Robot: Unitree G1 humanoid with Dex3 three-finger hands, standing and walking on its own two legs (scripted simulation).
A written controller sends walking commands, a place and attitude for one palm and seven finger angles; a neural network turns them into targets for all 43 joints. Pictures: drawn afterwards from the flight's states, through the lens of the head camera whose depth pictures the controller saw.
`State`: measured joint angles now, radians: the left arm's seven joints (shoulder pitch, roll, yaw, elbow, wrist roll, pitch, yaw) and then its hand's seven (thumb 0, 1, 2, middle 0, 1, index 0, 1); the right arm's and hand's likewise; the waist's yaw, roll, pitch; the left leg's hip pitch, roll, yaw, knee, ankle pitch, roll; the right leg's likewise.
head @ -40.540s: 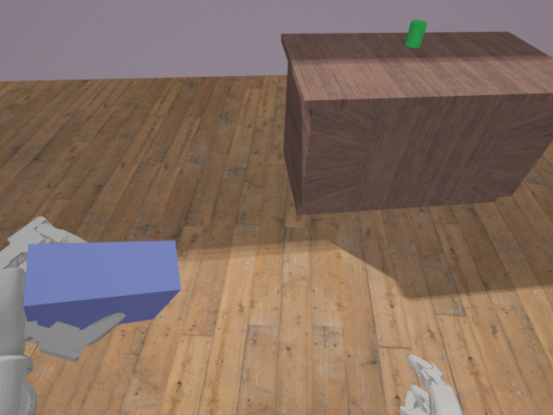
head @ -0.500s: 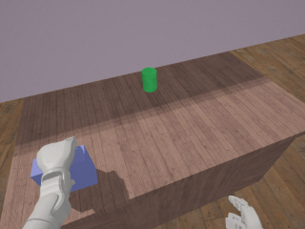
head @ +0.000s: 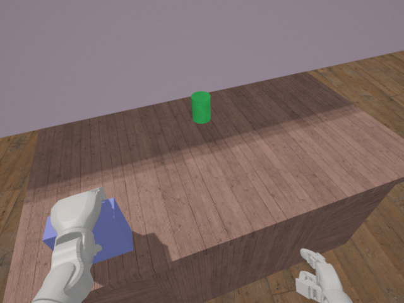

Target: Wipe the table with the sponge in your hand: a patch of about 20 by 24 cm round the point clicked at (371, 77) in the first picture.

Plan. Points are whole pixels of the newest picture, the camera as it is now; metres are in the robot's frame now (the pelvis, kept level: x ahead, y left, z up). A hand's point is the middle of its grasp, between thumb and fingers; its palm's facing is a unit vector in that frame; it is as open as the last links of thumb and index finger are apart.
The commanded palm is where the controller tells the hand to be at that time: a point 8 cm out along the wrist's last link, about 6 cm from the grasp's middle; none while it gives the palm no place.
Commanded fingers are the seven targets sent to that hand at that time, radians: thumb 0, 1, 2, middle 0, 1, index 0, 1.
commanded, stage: lift the sponge slowly off the table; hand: left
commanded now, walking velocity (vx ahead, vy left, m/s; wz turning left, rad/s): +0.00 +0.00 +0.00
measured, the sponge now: (97, 240) +0.24 +0.28 -0.04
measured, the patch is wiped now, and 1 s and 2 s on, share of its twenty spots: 1.00 1.00 1.00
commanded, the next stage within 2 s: bring the sponge back beside the body in 1.72 s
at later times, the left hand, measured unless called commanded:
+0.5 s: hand (79, 229) +0.23 +0.29 +0.03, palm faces -0.04 -0.13 -0.99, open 10.0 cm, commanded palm +0.21 +0.28 +0.11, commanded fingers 0.00 0.10 1.30 -1.20 -1.60 -1.20 -1.60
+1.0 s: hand (75, 215) +0.24 +0.29 +0.07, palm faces +0.01 -0.13 -0.99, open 10.0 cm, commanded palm +0.22 +0.28 +0.14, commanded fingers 0.00 0.10 1.30 -1.20 -1.60 -1.20 -1.60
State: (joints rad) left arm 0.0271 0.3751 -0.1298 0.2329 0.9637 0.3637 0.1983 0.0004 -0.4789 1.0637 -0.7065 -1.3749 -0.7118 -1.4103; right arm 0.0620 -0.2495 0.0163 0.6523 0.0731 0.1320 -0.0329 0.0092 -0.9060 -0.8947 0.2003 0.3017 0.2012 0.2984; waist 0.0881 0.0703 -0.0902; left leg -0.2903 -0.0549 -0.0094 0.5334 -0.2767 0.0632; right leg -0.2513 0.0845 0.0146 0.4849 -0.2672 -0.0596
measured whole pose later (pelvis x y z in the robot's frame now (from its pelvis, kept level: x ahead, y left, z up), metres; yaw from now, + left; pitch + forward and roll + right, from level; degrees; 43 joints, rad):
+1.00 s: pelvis -0.01 +0.00 +0.01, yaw +0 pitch -3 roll -1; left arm 0.00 0.43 -0.13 0.06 0.93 0.41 0.06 0.00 -0.50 1.06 -0.75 -1.33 -0.75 -1.37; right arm 0.00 -0.25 0.04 0.68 0.06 0.12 -0.05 0.01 -0.90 -0.89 0.20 0.30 0.20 0.30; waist 0.12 0.08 -0.02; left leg -0.15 -0.06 -0.01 0.41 -0.21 0.07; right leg -0.11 0.07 0.02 0.37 -0.20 -0.05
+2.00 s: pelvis -0.01 -0.01 +0.01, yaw +0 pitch -4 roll +0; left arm 0.00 0.50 -0.09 -0.09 0.89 0.47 -0.05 0.00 -0.50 1.06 -0.75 -1.33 -0.75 -1.37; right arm -0.02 -0.27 0.07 0.67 0.06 0.14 -0.04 0.01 -0.90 -0.89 0.20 0.30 0.20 0.30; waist 0.11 0.09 -0.01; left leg -0.12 -0.05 -0.01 0.40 -0.20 0.05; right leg -0.10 0.09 0.03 0.37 -0.20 -0.07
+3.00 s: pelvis -0.03 +0.00 +0.01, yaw +0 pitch -7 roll -1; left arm 0.26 0.51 -0.04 -0.34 0.84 0.45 -0.04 0.00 -0.50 1.06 -0.75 -1.33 -0.75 -1.36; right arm -0.03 -0.26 0.07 0.66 0.05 0.11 -0.04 0.01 -0.90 -0.89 0.20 0.30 0.20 0.30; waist 0.14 0.11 0.00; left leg -0.11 -0.05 -0.01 0.42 -0.20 0.06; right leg -0.07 0.09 0.03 0.38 -0.19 -0.06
